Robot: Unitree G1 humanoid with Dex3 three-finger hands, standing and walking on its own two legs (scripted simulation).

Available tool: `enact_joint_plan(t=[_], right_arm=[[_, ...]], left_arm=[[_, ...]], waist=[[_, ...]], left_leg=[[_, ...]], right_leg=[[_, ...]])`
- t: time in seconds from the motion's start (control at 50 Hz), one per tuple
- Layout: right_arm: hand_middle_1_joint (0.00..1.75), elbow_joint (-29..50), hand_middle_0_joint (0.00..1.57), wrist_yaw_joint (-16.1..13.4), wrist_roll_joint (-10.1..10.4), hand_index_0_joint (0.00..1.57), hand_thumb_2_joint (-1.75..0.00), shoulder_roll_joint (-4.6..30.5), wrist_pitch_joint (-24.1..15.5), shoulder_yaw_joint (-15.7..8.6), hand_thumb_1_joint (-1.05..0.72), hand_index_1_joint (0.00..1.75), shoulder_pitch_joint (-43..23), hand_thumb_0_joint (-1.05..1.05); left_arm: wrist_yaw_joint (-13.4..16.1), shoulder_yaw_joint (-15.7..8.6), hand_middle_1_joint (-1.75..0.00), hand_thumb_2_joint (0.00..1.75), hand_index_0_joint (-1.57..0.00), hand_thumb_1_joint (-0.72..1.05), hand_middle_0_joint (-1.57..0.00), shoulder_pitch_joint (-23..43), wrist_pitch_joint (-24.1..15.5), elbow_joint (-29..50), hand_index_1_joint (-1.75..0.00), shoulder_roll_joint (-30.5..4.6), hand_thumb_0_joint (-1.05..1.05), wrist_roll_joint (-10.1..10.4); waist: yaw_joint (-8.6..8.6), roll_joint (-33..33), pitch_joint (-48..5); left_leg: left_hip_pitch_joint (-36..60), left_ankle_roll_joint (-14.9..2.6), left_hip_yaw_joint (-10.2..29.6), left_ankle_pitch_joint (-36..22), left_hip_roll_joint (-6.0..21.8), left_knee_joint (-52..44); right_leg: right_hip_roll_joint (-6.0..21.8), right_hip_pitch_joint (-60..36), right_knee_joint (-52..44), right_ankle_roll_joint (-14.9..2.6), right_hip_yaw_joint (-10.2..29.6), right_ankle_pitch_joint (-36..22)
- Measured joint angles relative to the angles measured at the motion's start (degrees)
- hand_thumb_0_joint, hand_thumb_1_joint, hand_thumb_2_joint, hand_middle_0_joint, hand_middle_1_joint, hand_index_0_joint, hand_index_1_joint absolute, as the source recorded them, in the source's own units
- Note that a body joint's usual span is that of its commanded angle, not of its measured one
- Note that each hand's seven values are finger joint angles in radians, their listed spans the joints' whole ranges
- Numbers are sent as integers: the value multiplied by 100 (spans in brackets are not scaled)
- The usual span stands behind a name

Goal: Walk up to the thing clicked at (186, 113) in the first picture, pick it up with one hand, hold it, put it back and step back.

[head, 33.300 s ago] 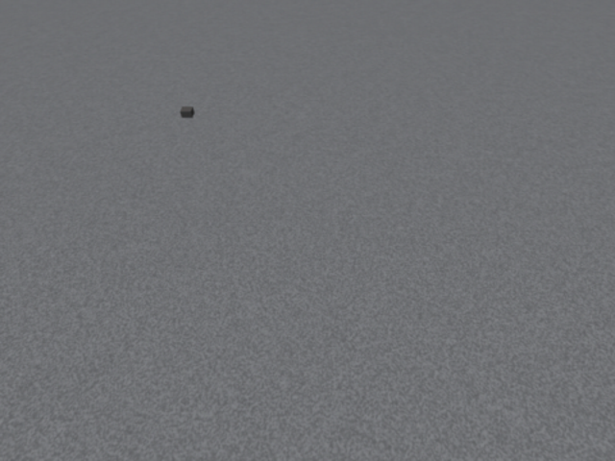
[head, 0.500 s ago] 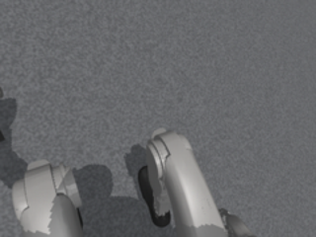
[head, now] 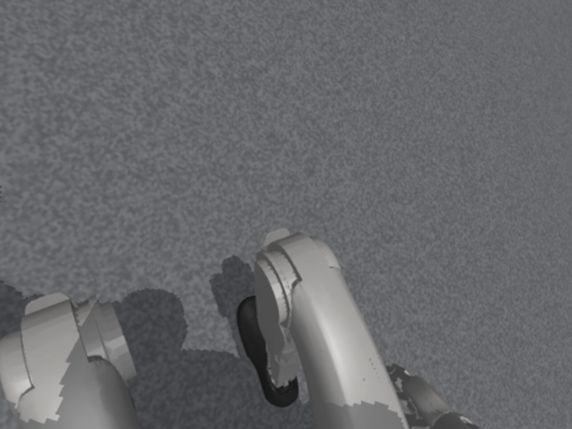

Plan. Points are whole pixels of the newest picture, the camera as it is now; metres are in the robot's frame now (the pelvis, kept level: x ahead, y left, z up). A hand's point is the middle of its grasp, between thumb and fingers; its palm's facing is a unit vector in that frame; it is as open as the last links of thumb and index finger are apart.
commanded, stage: rest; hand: left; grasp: from above
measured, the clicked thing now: out of the picture +0.40 +0.32 -0.28
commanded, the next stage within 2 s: open in 0.22 s
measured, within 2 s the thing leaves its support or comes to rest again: rests again in 1.10 s
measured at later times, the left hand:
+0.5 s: hand out of the picture +0.46 +0.31 -0.23, palm faces -0.50 -0.04 -0.86, open 7.2 cm
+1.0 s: hand out of the picture +0.45 +0.31 -0.23, palm faces -0.51 -0.03 -0.86, open 10.8 cm
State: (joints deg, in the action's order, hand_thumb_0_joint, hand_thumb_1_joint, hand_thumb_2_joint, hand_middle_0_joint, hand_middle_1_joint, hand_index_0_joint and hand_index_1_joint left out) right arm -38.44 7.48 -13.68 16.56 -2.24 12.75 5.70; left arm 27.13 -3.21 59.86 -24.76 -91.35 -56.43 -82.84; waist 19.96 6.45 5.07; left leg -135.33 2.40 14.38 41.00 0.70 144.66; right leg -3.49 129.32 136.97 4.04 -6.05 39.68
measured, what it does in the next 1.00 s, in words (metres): stands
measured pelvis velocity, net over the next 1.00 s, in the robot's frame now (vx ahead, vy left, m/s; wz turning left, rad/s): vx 0.00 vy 0.01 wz -0.03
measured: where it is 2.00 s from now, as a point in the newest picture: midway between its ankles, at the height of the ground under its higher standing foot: (203, 404)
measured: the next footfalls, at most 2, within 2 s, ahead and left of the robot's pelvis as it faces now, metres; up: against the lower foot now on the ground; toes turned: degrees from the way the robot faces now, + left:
none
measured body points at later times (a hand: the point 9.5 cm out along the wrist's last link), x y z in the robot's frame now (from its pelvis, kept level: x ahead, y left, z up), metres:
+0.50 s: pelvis +0.00 +0.00 +0.00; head +0.27 +0.12 +0.33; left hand +0.48 +0.31 -0.19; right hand +0.06 -0.25 -0.07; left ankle +0.06 +0.14 -0.27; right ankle +0.10 -0.13 -0.27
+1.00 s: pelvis +0.00 +0.01 +0.00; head +0.26 +0.14 +0.34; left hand +0.47 +0.31 -0.18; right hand +0.06 -0.26 -0.06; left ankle +0.06 +0.14 -0.27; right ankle +0.10 -0.13 -0.27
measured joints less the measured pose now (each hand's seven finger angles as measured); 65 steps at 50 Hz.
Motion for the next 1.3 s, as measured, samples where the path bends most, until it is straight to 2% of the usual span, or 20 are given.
enact_joint_plan(t=[0.18, 0.38, 0.58, 0.86, 1.04, 1.12, 1.3], right_arm=[[30, -11, 20, 28, -75, 20, -90, -34, -118, 88, -91, 30, -74, 0], [30, 40, 20, 65, -75, 20, -90, -70, -231, 222, -92, 30, -75, 0], [30, 205, 21, 48, -60, 20, -90, 21, -211, 237, -91, 30, -27, 0], [30, 269, 20, 35, -67, 20, -90, 125, -126, 224, -91, 30, -43, 0], [30, 230, 21, 44, -83, 20, -90, 86, -167, 265, -91, 30, -36, 0], [30, 180, 21, 54, -73, 20, -90, 45, -209, 291, -91, 30, -45, 0], [30, 244, 21, 61, -42, 20, -90, 28, -295, 314, -91, 30, 9, 0]], left_arm=[[228, 118, -26, 13, -102, 67, -96, 55, 186, -193, -20, 11, 1, -21], [221, 140, -26, 13, -99, 62, -93, 65, 408, -295, -20, 8, 1, 121], [76, -68, -38, 29, -79, 37, -75, -48, 370, -32, -34, -99, 0, 176], [-68, 1, -55, 52, -57, 10, -54, -95, 241, 6, -53, -147, 0, 164], [59, 179, -68, 61, -47, -1, -43, -31, 179, -24, -65, -104, 0, 43], [147, 231, -73, 65, -42, -6, -39, 20, 238, -108, -69, -77, 0, 59], [130, 139, -81, 73, -34, -17, -30, 26, 404, -36, -78, -91, 0, 103]], waist=[[40, 43, 3], [111, 21, 59], [115, 41, 120], [57, 72, 151], [41, 89, 119], [60, 76, 72], [100, 45, 127]], left_leg=[[-41, -32, 18, 4, 0, 78], [-59, -65, 25, 14, 9, 110], [-40, -56, 69, 39, 12, 119], [-10, -88, 105, -23, -9, 120], [-12, -110, 96, -44, -14, 131], [-35, -118, 93, -40, -8, 136], [-104, -138, 78, -70, -8, 144]], right_leg=[[-17, 12, 37, -4, -12, -5], [-33, 10, 38, 11, -18, -7], [-40, -17, 15, 18, -55, -3], [-37, -102, -32, 11, -95, -53], [-35, -117, -30, -9, -93, -65], [-41, -94, -30, 5, -89, -68], [-42, -35, -26, -16, -82, -89]])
